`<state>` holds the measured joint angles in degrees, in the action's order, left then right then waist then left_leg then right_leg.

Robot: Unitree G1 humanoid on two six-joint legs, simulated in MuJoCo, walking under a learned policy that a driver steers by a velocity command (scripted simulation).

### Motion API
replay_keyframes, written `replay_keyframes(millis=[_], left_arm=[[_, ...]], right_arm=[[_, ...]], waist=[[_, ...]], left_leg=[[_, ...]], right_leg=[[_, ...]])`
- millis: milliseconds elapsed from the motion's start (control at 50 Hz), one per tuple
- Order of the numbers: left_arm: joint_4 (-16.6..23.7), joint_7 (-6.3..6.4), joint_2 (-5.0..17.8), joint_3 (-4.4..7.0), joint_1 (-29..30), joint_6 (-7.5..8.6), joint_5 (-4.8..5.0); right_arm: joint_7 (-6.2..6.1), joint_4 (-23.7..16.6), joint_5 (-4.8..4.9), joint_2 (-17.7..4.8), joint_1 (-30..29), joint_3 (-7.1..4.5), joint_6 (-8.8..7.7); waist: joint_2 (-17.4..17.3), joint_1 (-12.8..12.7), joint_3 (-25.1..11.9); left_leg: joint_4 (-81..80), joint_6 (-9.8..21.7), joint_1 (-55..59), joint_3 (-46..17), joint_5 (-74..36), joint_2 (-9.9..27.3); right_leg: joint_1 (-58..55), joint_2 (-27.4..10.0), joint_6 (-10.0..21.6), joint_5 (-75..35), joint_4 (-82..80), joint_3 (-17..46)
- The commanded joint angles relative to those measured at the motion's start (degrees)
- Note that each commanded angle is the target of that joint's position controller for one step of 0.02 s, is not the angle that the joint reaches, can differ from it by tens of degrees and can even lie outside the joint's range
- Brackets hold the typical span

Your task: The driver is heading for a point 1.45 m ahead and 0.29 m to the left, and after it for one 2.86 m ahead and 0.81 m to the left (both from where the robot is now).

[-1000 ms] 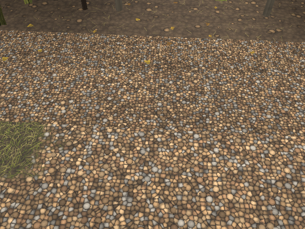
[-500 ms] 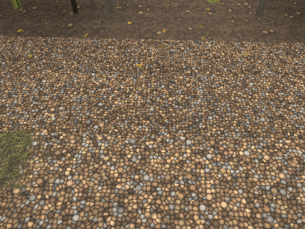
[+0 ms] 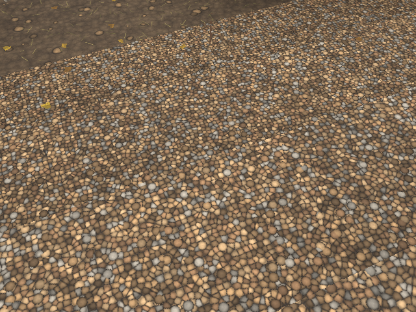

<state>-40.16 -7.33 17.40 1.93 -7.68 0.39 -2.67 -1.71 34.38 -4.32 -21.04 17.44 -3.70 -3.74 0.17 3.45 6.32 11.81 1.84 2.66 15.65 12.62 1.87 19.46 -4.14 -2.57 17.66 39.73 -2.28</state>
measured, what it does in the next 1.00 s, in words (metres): walks ahead, turning left: right foot, then left foot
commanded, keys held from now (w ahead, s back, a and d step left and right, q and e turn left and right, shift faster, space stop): shift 0.28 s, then q+shift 0.26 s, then w+q+shift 0.30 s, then w+shift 0.16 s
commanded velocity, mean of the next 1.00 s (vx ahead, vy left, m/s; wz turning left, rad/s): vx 0.26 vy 0.00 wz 0.32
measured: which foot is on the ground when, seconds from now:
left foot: down 0.00-0.10, up 0.12-0.66, down 0.68-1.00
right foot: up 0.00-0.06, down 0.08-0.70, up 0.72-1.00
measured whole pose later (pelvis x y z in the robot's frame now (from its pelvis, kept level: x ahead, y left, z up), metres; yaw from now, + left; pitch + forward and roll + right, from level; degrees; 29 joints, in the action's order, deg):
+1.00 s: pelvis +0.21 +0.08 -0.01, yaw +23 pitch +0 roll +0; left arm -41.2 -2.4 19.1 2.8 -6.3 0.1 -1.9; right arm 1.0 46.1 0.2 -17.9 27.6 -3.8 -1.9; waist 2.9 3.6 -0.1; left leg 18.6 6.7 1.3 -10.0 18.4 -7.7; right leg 37.8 -4.0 -2.2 4.1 52.6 1.3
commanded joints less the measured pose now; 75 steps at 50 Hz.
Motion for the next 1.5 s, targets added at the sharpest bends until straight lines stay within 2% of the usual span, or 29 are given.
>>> replay_keyframes(millis=[20,100,120,140,160,200,300,360,440,500,680,720,740,760,780,820,920,1000,1080,1200,1280,1300,1320,1340,1360,1380,1420,1460,1500], left_arm=[[3.3,1.03,7.8,2.61,0.5,0.98,0.12],[1.7,2.31,9.9,4.04,-2.1,2.55,1.65],[1.4,3.93,15.6,5.67,-8.1,2.65,1.37],[1.3,5.01,16.7,6.18,-13.8,2.81,-0.09],[-0.4,6.12,15.2,6.59,-14.2,4.61,-1.31],[1.6,6.31,10.5,5.34,-8.1,5.71,1.05],[7.3,5.41,7.9,3.76,4.8,5.75,1.39],[7.9,4.28,8.0,3.26,3.2,4.45,1.85],[4.0,6.93,13.3,6.07,-13.1,3.48,1.16],[4.4,9.56,8.1,4.58,-10.7,4.74,1.12],[1.5,8.96,6.4,1.24,-6.8,3.3,-2.08],[3.4,9.16,1.3,-0.9,-3.7,4.72,-3.75],[5.0,7.56,1.0,-1.64,0.6,6.01,-3.84],[4.9,6.77,1.2,-1.88,3.2,6.97,-2.4],[6.2,6.74,11.9,2.87,6.2,4.94,3.88],[5.5,6.67,9.0,2.08,3.0,3.2,2.2],[3.2,5.31,5.2,1.24,1.9,-0.39,0.23],[4.6,4.76,9.4,3.38,11.8,0.89,0.93],[3.6,3.16,5.0,2.35,13.4,2.36,0.74],[5.9,4.9,4.4,2.09,18.1,2.82,1.16],[-3.7,8.19,6.1,3.52,-11.4,3.75,0.95],[-7.1,8.2,7.3,4.36,-24.0,3.68,0.21],[-11.0,7.43,11.3,5.27,-31.0,3.05,-0.56],[-10.4,6.61,12.0,4.06,-32.9,3.63,-0.96],[-11.7,6.61,11.0,4.7,-34.9,3.15,0.11],[-12.0,7.56,13.3,6.0,-32.4,2.79,0.92],[-12.3,8.18,6.8,3.46,-26.1,4.47,0.67],[-13.4,8.71,4.0,2.0,-18.7,5.66,1.2],[-11.3,9.3,5.0,2.38,-10.9,5.75,1.38]], right_arm=[[-0.01,-3.7,0.16,-11.3,-1.9,-4.0,-0.3],[1.29,-1.4,1.37,-8.0,-1.3,-2.53,1.78],[2.04,-3.4,-0.03,-2.1,3.5,-0.78,2.01],[2.49,-4.6,-0.74,-1.6,0.9,-0.07,1.3],[2.99,-5.3,-0.7,-1.8,-5.8,0.13,0.64],[1.62,-1.9,0.15,-7.5,-2.2,-1.97,-0.33],[3.81,2.8,1.52,-2.9,4.5,0.15,0.81],[7.88,3.5,2.29,-0.8,3.6,0.99,1.05],[4.45,-1.1,1.68,-3.5,-4.1,0.53,-1.35],[2.4,-0.6,0.53,-1.3,-4.9,1.6,-1.31],[7.23,3.3,2.3,-0.6,1.0,-0.3,-4.49],[5.22,4.7,1.22,-5.2,8.4,-2.01,-6.33],[4.48,4.3,0.43,-5.8,12.6,-1.55,-6.62],[4.55,5.8,0.19,-4.3,14.9,-1.3,-6.89],[4.23,7.6,5.11,-13.6,16.2,-5.07,0.56],[3.83,6.3,6.52,-10.2,13.5,-3.79,3.89],[2.48,6.7,5.52,-4.6,6.4,-1.98,2.46],[1.97,12.0,4.24,-6.2,16.1,-2.57,0.02],[0.67,13.3,4.36,-5.4,10.7,-1.84,-1.84],[-0.79,17.7,1.99,-3.1,16.4,-0.39,-1.21],[-1.97,20.2,1.56,-3.5,13.8,0.71,0.34],[-1.67,19.5,4.01,-4.6,7.4,-0.08,0.17],[-1.4,17.4,3.54,-1.7,-0.2,0.07,0.16],[-2.07,14.0,6.24,1.6,8.7,1.11,-1.34],[-2.39,15.2,5.86,0.4,8.1,1.9,-1.67],[-1.86,13.3,4.14,-0.6,4.5,2.52,-1.17],[0.16,10.3,-0.67,-4.0,-10.7,1.56,-1.99],[3.03,4.8,0.53,1.1,-19.3,3.32,-0.12],[4.55,6.2,1.46,3.6,-13.1,4.41,-0.32]], waist=[[-6.8,-1.8,-3.6],[-3.6,-5.2,-9.2],[7.8,-4.0,-19.8],[5.8,-8.6,-21.7],[3.5,-9.7,-9.0],[6.8,-6.0,-8.8],[3.9,2.0,-7.1],[2.6,-1.4,-5.3],[5.3,-10.7,-2.9],[4.7,-9.6,-3.4],[3.8,-3.7,-2.1],[-9.2,1.2,-6.6],[-12.0,5.5,-8.7],[-10.4,6.8,-4.2],[-2.0,6.0,-5.0],[0.6,1.6,-4.4],[-6.6,-2.1,-1.8],[-3.7,2.1,0.9],[-2.6,1.7,-1.4],[-2.2,5.7,4.3],[0.2,-5.8,-7.4],[4.9,-14.5,-11.3],[10.9,-17.5,-8.6],[18.6,-9.0,-17.5],[16.0,-12.4,-22.6],[12.9,-12.3,-24.4],[-3.4,-9.4,-8.6],[-3.3,-1.7,5.9],[4.5,2.8,3.9]], left_leg=[[0.8,12.3,5.4,-8.7,-33.2,17.8],[12.0,4.4,-3.8,-4.9,-25.6,11.7],[25.1,-2.8,-16.5,0.0,-1.5,5.2],[32.9,-4.3,-29.7,-8.6,26.2,0.9],[36.8,-3.5,-37.0,-15.2,28.2,2.8],[43.7,-3.7,-34.3,-15.8,25.7,3.9],[41.3,-5.5,-18.6,-15.8,7.2,3.7],[31.1,-7.3,-17.1,-15.4,2.2,5.2],[30.2,-3.8,-36.7,-16.8,10.1,4.8],[28.1,-2.3,-39.4,-17.3,11.2,5.7],[17.1,5.9,-16.5,-14.2,-0.5,-1.6],[11.3,14.3,-0.8,-35.7,12.5,4.3],[4.2,17.7,12.2,-54.4,24.8,9.1],[4.1,15.2,14.1,-53.0,22.1,9.6],[2.9,18.7,15.4,-55.9,2.0,15.4],[6.1,17.0,8.3,-46.9,-13.8,12.0],[-0.7,14.0,-11.1,-36.2,-10.0,4.2],[1.3,14.0,2.8,-40.0,-7.7,7.2],[4.9,10.5,-12.6,-34.6,2.8,2.3],[17.0,8.8,-3.0,-33.9,-9.5,1.8],[56.7,9.2,0.3,-31.6,-27.7,-3.2],[78.1,7.9,-10.2,-27.2,-19.2,-6.7],[100.4,7.3,-31.0,-22.9,27.4,-13.6],[102.3,6.3,-49.1,-29.5,32.3,-11.1],[103.4,5.4,-60.9,-27.7,28.9,-9.0],[105.7,3.9,-69.9,-22.0,24.1,-6.1],[86.2,3.4,-70.7,-23.1,13.2,2.0],[56.1,-1.4,-52.9,-23.0,7.8,6.6],[37.9,-2.6,-23.2,-19.7,-13.9,4.7]], right_leg=[[1.2,1.6,1.3,-1.9,-6.1,-0.3],[-17.8,4.6,8.6,-27.0,-22.0,-0.2],[-36.6,-8.3,20.7,-56.4,-15.9,13.5],[-42.4,-16.6,26.6,-46.7,-18.8,26.4],[-33.6,-15.2,22.8,-36.6,-22.0,23.6],[-24.5,-12.3,20.4,-34.2,-25.0,17.1],[-3.3,-5.9,13.9,-30.3,-28.0,5.7],[-3.1,-6.7,11.6,-17.2,-23.1,5.2],[-21.9,-18.5,21.6,-7.4,-25.1,17.0],[-26.5,-19.3,19.6,-10.5,-26.2,14.8],[-14.7,-16.0,11.9,17.1,-23.5,-0.9],[-0.1,-2.7,5.7,8.0,2.8,-9.4],[18.9,3.4,3.6,10.4,15.1,1.4],[29.2,3.6,4.3,10.0,22.0,8.0],[34.5,2.6,1.7,10.5,26.8,3.5],[28.1,-0.4,0.7,6.8,21.5,5.8],[15.8,0.5,-1.8,-8.7,13.1,2.1],[34.0,-1.2,1.6,-18.8,9.6,6.4],[13.3,1.5,3.2,-43.9,-3.7,3.2],[16.4,0.8,4.9,-38.1,-13.5,1.9],[-10.8,0.1,5.4,-43.8,-26.2,2.0],[-27.0,-2.9,7.8,-51.0,-29.8,4.0],[-39.0,-6.1,9.6,-51.9,-21.1,4.3],[-59.8,-15.2,10.0,-80.7,5.5,12.8],[-67.6,-17.1,15.6,-75.1,3.6,19.6],[-64.4,-19.7,24.6,-36.7,-6.7,31.7],[-38.8,-18.4,23.0,-4.6,-19.5,39.6],[-1.0,-11.5,19.9,-4.4,-28.5,33.2],[19.4,-1.8,16.4,-11.0,-29.1,20.5]])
